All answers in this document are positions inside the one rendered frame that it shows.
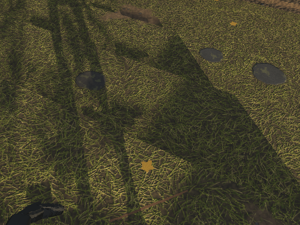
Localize robot left hand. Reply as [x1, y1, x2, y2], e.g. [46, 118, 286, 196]
[6, 202, 65, 225]

